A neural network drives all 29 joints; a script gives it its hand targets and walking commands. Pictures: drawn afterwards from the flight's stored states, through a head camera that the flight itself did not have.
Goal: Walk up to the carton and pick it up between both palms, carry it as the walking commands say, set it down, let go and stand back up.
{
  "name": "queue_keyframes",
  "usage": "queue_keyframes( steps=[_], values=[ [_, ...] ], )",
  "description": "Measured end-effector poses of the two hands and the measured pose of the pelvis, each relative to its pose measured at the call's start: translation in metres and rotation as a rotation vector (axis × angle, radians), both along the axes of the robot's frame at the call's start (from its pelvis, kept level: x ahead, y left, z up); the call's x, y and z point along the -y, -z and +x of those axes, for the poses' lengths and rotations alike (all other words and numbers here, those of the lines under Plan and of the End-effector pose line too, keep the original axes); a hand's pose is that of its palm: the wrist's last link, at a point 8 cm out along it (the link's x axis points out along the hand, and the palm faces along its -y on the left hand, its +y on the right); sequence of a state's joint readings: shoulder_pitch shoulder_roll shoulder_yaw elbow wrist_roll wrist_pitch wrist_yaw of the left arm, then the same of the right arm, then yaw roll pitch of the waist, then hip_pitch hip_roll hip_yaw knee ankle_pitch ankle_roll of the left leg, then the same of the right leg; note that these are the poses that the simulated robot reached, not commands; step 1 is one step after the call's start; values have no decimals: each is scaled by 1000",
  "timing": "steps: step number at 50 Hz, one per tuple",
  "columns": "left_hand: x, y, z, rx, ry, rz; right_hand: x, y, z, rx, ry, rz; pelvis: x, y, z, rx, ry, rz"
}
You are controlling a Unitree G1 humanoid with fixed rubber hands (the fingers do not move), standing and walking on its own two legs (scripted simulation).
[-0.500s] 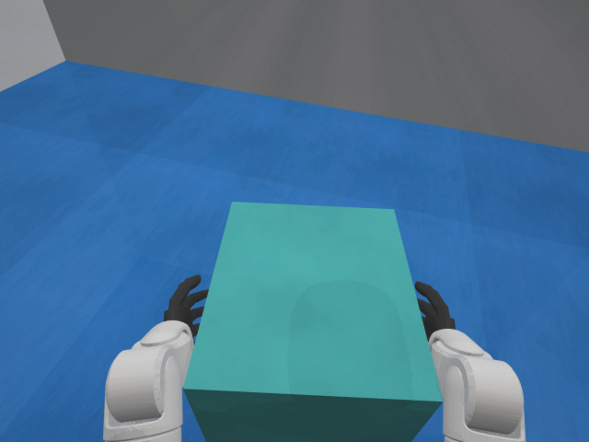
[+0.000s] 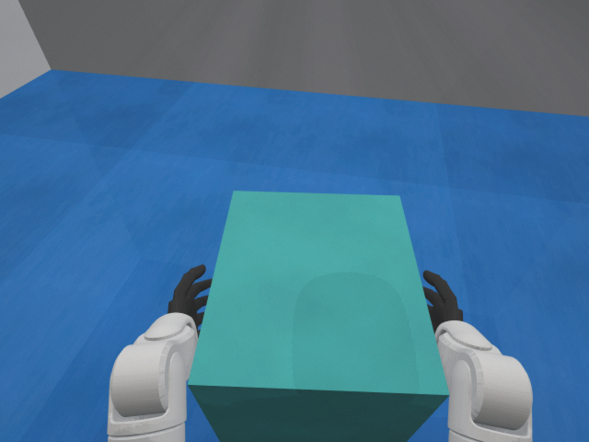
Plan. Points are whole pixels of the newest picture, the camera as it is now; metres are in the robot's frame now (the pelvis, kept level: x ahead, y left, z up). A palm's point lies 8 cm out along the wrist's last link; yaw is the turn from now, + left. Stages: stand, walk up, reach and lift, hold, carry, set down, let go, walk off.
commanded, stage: carry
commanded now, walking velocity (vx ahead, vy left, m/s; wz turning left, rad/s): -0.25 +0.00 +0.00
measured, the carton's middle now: (311, 333) +0.29 -0.01 +0.02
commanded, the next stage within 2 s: none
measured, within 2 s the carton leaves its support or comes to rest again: neither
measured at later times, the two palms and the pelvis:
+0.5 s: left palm out of the picture +0.07 +0.14 +0.07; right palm out of the picture +0.05 -0.17 +0.06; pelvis -0.19 +0.00 -0.01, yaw -2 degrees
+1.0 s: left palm out of the picture -0.17 +0.19 +0.06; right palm out of the picture -0.15 -0.12 +0.07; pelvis -0.40 +0.02 +0.00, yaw +1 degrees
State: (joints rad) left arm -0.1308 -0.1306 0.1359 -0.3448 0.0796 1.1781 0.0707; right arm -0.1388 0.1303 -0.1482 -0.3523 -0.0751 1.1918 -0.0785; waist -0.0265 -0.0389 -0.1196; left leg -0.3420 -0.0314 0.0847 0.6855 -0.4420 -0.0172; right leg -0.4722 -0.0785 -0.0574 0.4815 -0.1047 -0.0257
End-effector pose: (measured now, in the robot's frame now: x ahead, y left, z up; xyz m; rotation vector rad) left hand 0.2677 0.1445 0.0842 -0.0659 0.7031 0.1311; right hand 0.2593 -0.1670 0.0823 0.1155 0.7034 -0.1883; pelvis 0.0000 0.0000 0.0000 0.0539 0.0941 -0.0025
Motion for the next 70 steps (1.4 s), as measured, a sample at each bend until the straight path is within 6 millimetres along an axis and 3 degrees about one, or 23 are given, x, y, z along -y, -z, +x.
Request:
queue_keyframes(
  steps=[3,7,13,17,22,27,33,39,44,47,53,57,61,65,70],
  values=[
    [-20,13,-27,8,-25,-29,-20,3,-20,7,-27,-30,-11,9,-24,-1,-17,-30],
    [-42,28,-76,-58,-78,-65,-43,11,-53,-59,-88,-73,-18,5,-52,25,-24,-59],
    [-51,25,-125,-61,-105,-70,-52,6,-96,-62,-113,-79,-19,-2,-96,23,-24,-100],
    [-42,14,-144,-21,-83,-54,-43,0,-123,-22,-88,-61,-16,-1,-127,1,-3,-104],
    [-14,7,-173,4,-32,-17,-14,7,-170,3,-36,-25,-4,5,-168,-10,23,-83],
    [17,15,-219,-53,39,30,17,23,-233,-54,28,19,9,4,-210,28,25,-44],
    [26,5,-267,-52,54,49,24,18,-284,-52,43,38,11,-2,-258,38,34,1],
    [7,-4,-311,4,15,18,7,1,-316,4,8,11,3,-2,-306,16,11,6],
    [-25,11,-360,13,-35,-30,-24,2,-350,12,-42,-35,-12,9,-352,15,-18,-24],
    [-41,23,-400,-40,-75,-58,-42,7,-378,-40,-87,-67,-18,5,-376,44,-21,-46],
    [-53,23,-455,-58,-109,-73,-54,4,-424,-59,-120,-82,-20,-2,-421,54,-27,-94],
    [-46,14,-474,-22,-92,-60,-47,-2,-450,-23,-101,-72,-16,-1,-453,26,-9,-101],
    [-26,7,-495,0,-54,-30,-26,2,-484,0,-58,-37,-8,2,-486,2,15,-96],
    [3,10,-525,-3,-1,11,2,17,-529,-2,-6,5,4,9,-523,12,33,-84],
    [25,13,-573,-75,53,43,24,25,-591,-76,41,34,12,0,-562,47,31,-19]
  ],
)
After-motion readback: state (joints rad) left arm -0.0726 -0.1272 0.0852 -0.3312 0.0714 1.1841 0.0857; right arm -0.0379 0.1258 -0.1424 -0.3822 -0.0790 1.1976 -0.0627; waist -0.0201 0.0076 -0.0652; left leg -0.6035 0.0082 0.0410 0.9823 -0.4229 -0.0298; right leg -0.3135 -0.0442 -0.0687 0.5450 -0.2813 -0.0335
